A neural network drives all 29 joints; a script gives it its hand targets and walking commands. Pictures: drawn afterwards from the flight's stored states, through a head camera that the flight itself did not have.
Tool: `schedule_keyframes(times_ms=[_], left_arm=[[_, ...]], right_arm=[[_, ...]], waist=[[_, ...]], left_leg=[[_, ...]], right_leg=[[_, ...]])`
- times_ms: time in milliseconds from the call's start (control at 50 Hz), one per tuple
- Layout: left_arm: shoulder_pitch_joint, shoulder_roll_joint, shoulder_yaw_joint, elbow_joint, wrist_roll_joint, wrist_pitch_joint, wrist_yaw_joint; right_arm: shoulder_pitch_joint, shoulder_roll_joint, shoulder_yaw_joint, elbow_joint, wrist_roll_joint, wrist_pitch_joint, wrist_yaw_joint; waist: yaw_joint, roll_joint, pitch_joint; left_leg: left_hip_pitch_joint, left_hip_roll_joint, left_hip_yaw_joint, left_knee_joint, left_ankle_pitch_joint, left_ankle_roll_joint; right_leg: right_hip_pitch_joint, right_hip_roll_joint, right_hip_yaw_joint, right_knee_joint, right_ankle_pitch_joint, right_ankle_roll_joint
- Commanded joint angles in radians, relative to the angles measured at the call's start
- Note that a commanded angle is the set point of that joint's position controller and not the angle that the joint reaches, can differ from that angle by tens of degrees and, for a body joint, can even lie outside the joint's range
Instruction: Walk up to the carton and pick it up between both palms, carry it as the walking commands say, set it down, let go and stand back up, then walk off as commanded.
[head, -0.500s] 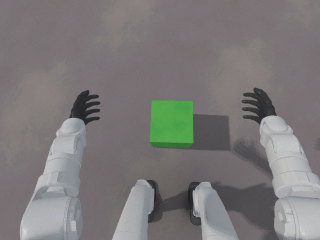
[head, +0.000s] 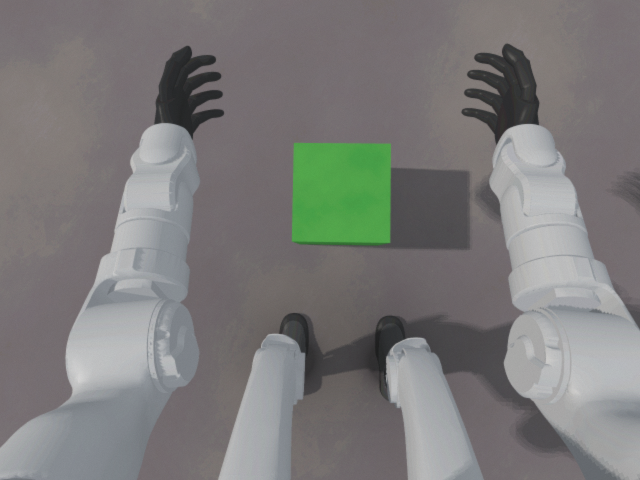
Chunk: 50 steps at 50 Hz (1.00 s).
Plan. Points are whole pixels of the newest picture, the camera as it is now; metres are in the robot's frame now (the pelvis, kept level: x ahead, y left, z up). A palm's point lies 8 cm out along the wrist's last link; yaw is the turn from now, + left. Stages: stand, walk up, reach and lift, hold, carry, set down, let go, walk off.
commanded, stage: reach and lift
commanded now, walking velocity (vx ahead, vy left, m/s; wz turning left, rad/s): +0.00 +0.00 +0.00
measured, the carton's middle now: (340, 199) +0.48 +0.01 -0.56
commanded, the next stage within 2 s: none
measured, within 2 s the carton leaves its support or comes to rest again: neither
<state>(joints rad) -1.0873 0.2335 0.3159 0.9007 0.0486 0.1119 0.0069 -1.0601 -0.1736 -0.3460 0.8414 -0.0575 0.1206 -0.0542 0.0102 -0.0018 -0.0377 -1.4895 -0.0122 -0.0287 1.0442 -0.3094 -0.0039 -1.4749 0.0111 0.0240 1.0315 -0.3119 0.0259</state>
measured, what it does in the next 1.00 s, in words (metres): lowers itself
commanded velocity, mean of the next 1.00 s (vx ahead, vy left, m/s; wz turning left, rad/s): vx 0.00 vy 0.00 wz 0.00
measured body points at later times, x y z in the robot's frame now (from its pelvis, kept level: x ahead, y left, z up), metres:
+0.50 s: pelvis -0.02 -0.01 -0.10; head +0.31 +0.00 +0.21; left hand +0.51 +0.21 -0.23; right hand +0.51 -0.17 -0.23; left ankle +0.06 +0.12 -0.63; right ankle +0.06 -0.13 -0.63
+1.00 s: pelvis -0.04 +0.00 -0.22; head +0.31 +0.01 +0.05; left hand +0.51 +0.20 -0.38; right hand +0.51 -0.17 -0.38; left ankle +0.06 +0.12 -0.63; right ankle +0.06 -0.13 -0.63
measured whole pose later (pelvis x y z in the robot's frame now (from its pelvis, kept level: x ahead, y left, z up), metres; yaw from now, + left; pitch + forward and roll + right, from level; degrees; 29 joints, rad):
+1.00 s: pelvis -0.04 +0.00 -0.22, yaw -1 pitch +46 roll -2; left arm -1.33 0.34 0.18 1.05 -0.12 0.09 0.09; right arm -1.31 -0.27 -0.21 1.00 0.11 0.10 -0.14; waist 0.01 -0.01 0.10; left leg -2.20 -0.04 -0.05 1.95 -0.54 -0.02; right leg -2.18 0.06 0.03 1.93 -0.55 0.05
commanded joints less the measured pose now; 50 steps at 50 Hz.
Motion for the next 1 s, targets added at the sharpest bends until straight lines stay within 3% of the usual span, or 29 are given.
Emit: schedule_keyframes(times_ms=[0, 100, 220, 360, 580, 780, 980], left_arm=[[-0.165, 0.086, 0.048, -0.122, 0.042, -0.029, 0.000], [-0.153, 0.060, 0.069, -0.157, 0.070, -0.038, -0.010], [-0.188, 0.062, 0.071, -0.086, 0.059, -0.045, -0.016], [-0.258, 0.119, 0.042, -0.052, 0.010, -0.037, 0.002], [-0.362, 0.188, -0.057, -0.115, -0.096, -0.005, 0.049], [-0.441, 0.209, -0.092, 0.000, -0.136, -0.015, 0.070], [-0.500, 0.224, -0.143, 0.052, -0.181, -0.049, 0.088]], right_arm=[[-0.143, -0.072, -0.041, -0.114, -0.039, -0.030, -0.005], [-0.130, -0.045, -0.061, -0.150, -0.065, -0.043, -0.002], [-0.182, -0.026, -0.049, -0.095, -0.058, -0.046, -0.008], [-0.246, -0.058, -0.016, -0.055, -0.019, -0.030, -0.033], [-0.365, -0.138, 0.069, -0.116, 0.085, -0.002, -0.073], [-0.433, -0.169, 0.106, 0.009, 0.139, -0.009, -0.081], [-0.489, -0.214, 0.143, 0.069, 0.184, -0.050, -0.083]], waist=[[0.005, 0.015, -1.062], [0.009, 0.014, -1.025], [0.007, -0.001, -0.922], [0.008, 0.012, -0.988], [0.004, 0.017, -1.137], [0.004, 0.025, -1.017], [-0.002, 0.034, -0.988]], left_leg=[[0.621, -0.058, 0.024, -0.019, 0.563, -0.028], [0.577, -0.056, 0.028, -0.009, 0.544, -0.030], [0.337, -0.057, 0.047, 0.077, 0.356, -0.031], [0.191, -0.067, 0.074, 0.246, 0.223, -0.043], [0.101, -0.065, 0.094, 0.489, 0.157, -0.044], [-0.038, -0.046, 0.084, 0.636, 0.064, -0.040], [-0.066, -0.032, 0.059, 0.780, 0.101, -0.038]], right_leg=[[0.496, 0.082, -0.051, -0.012, 0.485, 0.025], [0.439, 0.078, -0.055, -0.009, 0.464, 0.027], [0.307, 0.073, -0.056, 0.093, 0.333, 0.030], [0.198, 0.080, -0.079, 0.268, 0.213, 0.033], [0.098, 0.086, -0.102, 0.507, 0.136, 0.030], [-0.078, 0.071, -0.104, 0.660, 0.043, 0.024], [-0.169, 0.062, -0.099, 0.807, 0.059, 0.025]])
